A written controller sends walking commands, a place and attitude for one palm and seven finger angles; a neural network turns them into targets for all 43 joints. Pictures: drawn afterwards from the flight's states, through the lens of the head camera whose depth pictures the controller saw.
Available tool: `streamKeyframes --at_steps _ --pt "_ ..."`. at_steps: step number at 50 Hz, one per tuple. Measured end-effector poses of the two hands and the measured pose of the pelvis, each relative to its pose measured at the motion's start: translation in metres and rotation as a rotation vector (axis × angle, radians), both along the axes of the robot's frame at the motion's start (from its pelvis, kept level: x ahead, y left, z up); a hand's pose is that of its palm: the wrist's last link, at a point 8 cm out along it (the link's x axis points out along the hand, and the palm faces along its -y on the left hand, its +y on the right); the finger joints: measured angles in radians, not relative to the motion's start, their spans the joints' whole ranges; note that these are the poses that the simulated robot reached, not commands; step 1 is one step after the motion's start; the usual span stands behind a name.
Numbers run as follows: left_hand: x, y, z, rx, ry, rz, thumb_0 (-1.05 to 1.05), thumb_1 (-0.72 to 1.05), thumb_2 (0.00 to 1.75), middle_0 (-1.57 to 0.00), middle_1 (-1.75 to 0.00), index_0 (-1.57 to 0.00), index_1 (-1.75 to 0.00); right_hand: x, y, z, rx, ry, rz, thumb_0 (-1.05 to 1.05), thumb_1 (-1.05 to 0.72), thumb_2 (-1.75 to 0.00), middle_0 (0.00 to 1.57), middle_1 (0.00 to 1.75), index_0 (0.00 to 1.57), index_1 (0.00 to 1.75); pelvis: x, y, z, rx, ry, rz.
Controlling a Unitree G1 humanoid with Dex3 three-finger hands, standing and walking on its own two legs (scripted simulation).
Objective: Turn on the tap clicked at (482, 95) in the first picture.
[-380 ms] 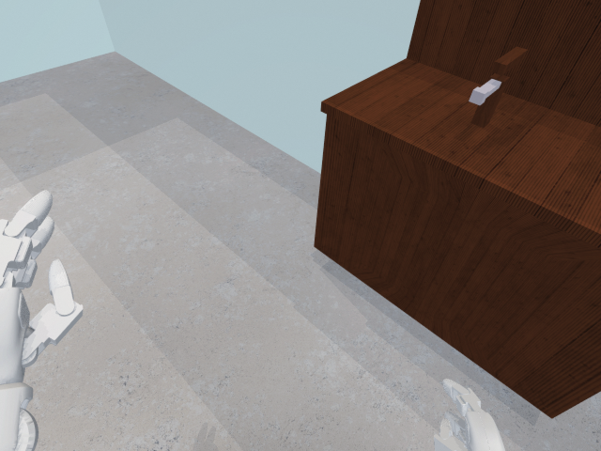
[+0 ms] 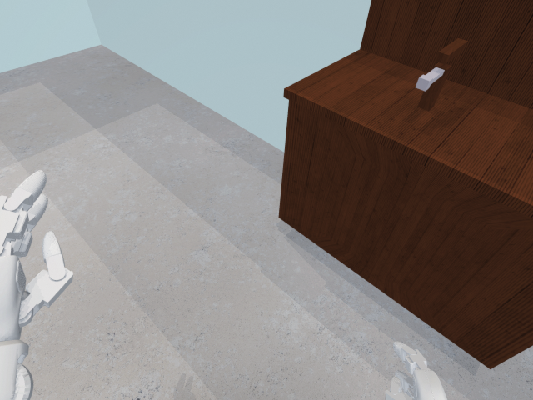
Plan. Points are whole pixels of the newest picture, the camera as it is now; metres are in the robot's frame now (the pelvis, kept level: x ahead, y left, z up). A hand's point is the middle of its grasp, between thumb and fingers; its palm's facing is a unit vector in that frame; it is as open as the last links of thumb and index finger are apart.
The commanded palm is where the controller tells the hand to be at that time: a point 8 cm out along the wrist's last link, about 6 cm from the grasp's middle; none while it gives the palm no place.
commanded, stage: look at it before walking up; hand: left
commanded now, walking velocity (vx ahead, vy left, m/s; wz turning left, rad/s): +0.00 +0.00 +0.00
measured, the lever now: (424, 82) +0.86 -0.35 +0.09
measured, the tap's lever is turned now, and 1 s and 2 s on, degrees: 0 0 0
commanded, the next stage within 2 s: walk around to get in front in 0.02 s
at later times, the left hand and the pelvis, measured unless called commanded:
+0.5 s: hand (29, 304) +0.18 +0.27 +0.15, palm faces +0.44 -0.79 -0.43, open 7.4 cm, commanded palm +0.12 +0.30 +0.18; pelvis -0.01 +0.01 -0.01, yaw +6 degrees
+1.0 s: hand out of the picture +0.03 +0.30 +0.15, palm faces +0.73 -0.59 -0.36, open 7.4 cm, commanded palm -0.04 +0.31 +0.18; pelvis -0.06 -0.01 -0.02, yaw +25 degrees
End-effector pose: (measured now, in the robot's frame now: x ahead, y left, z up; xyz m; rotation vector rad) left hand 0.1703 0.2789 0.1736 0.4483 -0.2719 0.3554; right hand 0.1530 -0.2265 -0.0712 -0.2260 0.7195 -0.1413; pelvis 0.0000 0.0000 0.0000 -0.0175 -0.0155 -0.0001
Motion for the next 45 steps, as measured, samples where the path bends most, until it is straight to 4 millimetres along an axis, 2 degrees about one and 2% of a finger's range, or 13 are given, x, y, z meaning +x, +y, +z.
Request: streamKeyframes --at_steps 14,22,26,31,36,41,45 --pt "-0.006 0.004 -0.005 -0.005 0.01 0.015 0.02 0.89 0.9 -0.21 -0.3 -0.21 -0.3 -0.005 -0.001 -0.004 -0.006 0.014 0.007 0.01 -0.91 -0.9 0.2 0.3 0.2 0.3 -0.006 0.002 -0.003 -0.006 0.005 0.032" --pt "-0.025 0.021 -0.006 0.04 0.021 0.05 0.02 0.89 0.9 -0.21 -0.3 -0.22 -0.3 -0.004 0.007 -0.01 -0.026 0.045 0.031 0.01 -0.91 -0.9 0.2 0.3 0.2 0.3 -0.012 0.008 -0.01 -0.004 0.023 0.075" --pt "-0.038 0.023 -0.003 0.061 0.02 0.087 0.02 0.89 0.9 -0.21 -0.3 -0.21 -0.3 0.001 0.017 -0.015 -0.011 0.047 0.08 0.01 -0.91 -0.9 0.2 0.3 0.2 0.3 -0.014 0.003 -0.011 -0.002 0.033 0.121" --pt "-0.06 0.01 0.005 0.076 0.029 0.135 0.02 0.89 0.9 -0.21 -0.3 -0.21 -0.3 0.012 0.027 -0.023 0.044 0.05 0.172 0.01 -0.91 -0.9 0.2 0.3 0.2 0.3 -0.021 -0.011 -0.01 -0.006 0.053 0.168" --pt "-0.089 -0.002 0.01 0.077 0.063 0.183 0.02 0.89 0.9 -0.21 -0.3 -0.22 -0.3 0.021 0.026 -0.025 0.075 0.049 0.222 0.01 -0.9 -0.9 0.21 0.3 0.2 0.3 -0.028 -0.022 -0.008 -0.004 0.032 0.238" --pt "-0.127 0.01 0.005 0.067 0.075 0.31 0.01 0.89 0.9 -0.22 -0.3 -0.22 -0.31 0.029 0.022 -0.017 0.014 0.051 0.274 0.01 -0.91 -0.9 0.2 0.3 0.2 0.3 -0.032 -0.025 -0.005 0.033 0.024 0.32" --pt "-0.158 0.024 -0.004 0.024 0.052 0.41 0.01 0.89 0.9 -0.22 -0.3 -0.22 -0.31 0.037 0.03 -0.009 -0.059 0.032 0.34 0.01 -0.91 -0.9 0.2 0.3 0.2 0.3 -0.041 -0.021 -0.006 0.033 0.027 0.385"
